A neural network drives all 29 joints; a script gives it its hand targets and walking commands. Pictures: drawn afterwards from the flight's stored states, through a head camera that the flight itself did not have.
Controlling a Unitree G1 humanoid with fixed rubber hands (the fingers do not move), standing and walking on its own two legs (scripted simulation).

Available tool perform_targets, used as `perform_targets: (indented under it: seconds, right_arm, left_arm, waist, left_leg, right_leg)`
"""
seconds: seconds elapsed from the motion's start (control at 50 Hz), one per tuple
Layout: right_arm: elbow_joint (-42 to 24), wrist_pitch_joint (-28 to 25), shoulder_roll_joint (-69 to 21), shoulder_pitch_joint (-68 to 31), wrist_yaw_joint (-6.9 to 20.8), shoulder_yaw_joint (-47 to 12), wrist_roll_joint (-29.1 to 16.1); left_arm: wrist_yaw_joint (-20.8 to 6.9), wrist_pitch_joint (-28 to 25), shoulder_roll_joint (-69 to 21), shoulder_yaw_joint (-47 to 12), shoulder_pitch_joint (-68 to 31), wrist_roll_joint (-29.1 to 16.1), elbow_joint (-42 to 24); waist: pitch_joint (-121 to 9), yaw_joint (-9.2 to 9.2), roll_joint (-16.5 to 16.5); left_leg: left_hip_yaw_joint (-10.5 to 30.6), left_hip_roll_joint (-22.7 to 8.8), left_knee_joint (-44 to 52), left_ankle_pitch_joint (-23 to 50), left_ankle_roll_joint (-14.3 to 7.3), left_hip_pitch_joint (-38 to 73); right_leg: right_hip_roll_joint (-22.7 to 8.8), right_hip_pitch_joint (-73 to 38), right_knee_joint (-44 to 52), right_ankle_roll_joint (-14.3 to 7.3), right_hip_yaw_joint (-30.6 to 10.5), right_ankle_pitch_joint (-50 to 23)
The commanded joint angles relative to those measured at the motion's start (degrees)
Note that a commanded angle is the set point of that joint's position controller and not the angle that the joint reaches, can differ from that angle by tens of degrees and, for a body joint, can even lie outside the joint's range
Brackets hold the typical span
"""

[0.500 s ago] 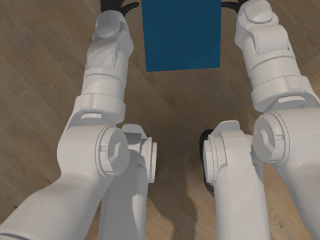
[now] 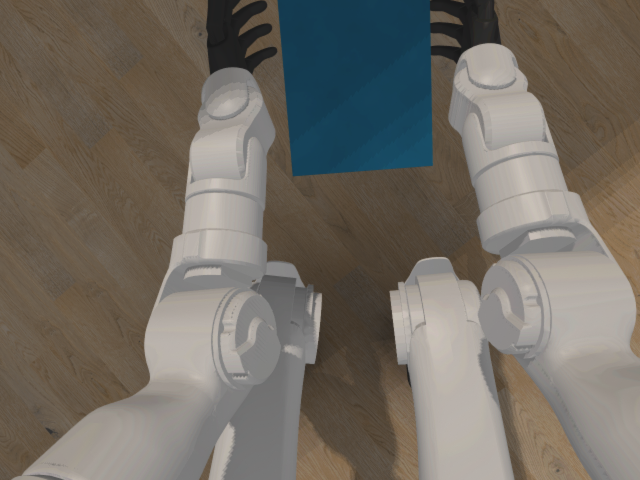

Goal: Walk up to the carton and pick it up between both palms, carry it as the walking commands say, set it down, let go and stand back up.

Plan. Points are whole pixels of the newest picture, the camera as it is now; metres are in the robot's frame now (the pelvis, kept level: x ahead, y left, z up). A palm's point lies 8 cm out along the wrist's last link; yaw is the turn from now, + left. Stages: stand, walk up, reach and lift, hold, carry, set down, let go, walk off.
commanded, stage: reach and lift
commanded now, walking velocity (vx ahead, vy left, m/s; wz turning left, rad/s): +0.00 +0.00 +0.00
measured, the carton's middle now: (348, 81) +0.54 -0.01 -0.21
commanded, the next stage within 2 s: none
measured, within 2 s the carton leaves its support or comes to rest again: neither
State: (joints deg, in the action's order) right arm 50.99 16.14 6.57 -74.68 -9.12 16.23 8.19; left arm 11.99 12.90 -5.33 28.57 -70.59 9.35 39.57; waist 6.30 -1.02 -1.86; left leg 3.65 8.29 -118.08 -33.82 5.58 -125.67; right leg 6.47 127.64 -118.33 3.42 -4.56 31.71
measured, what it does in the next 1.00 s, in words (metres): rises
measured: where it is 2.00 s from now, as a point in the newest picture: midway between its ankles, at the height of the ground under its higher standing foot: (351, 358)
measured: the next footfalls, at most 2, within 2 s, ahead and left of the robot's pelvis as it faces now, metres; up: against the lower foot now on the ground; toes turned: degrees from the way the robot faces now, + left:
none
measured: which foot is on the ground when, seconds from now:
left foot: down 0.00-1.00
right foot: down 0.00-1.00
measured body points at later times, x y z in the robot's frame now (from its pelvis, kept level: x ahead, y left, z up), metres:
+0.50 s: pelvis +0.00 +0.00 +0.05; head +0.30 -0.03 +0.39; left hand +0.51 +0.11 -0.03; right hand +0.52 -0.13 -0.06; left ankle +0.11 +0.13 -0.37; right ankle +0.11 -0.12 -0.37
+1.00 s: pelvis +0.00 +0.00 +0.11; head +0.26 -0.03 +0.48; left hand +0.49 +0.11 +0.05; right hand +0.50 -0.13 +0.02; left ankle +0.11 +0.13 -0.37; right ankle +0.11 -0.13 -0.37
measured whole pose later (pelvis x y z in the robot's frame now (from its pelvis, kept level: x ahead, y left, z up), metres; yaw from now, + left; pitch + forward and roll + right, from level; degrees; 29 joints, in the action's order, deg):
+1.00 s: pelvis +0.00 +0.00 +0.11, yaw -1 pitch +40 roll +2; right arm 47.9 17.7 -0.9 -61.3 -9.3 21.0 14.3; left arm 11.0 14.1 -11.7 33.2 -58.9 16.6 37.5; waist -6.2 -1.8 -1.1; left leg 5.8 8.8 -97.8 -29.9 4.9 -107.8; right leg 7.9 109.4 -98.0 3.6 -6.6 28.1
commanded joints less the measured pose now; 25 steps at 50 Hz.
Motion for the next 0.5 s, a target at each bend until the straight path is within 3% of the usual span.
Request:
perform_targets:
  seconds: [0.0,0.14,0.48]
  right_arm:
    - [-5.14,-3.24,-58.66,-35.62,16.33,-21.39,-5.43]
    - [-4.08,-3.18,-58.73,-34.85,15.99,-19.31,-3.57]
    - [-6.62,-2.64,-62.49,-30.94,15.28,-21.45,-3.24]
  left_arm:
    - [-17.07,2.68,-55.72,-28.51,-31.87,-4.13,7.99]
    - [-17.40,2.94,-56.18,-25.69,-30.75,-1.97,8.98]
    - [-17.73,3.84,-60.41,-27.19,-25.82,-1.48,8.60]
  waist:
    - [-65.99,0.48,5.05]
    - [-65.78,-0.01,5.01]
    - [-70.06,-0.32,5.44]
  left_leg:
    - [-8.96,3.58,10.99,16.80,-3.21,29.80]
    - [-8.92,3.57,14.31,14.64,-3.24,29.88]
    - [-8.31,3.73,20.96,15.53,-2.96,35.25]
  right_leg:
    - [3.12,-38.43,11.89,-1.93,8.34,-17.10]
    - [3.45,-39.39,15.11,-2.01,8.24,-14.90]
    - [4.20,-46.15,21.63,-1.60,8.06,-15.79]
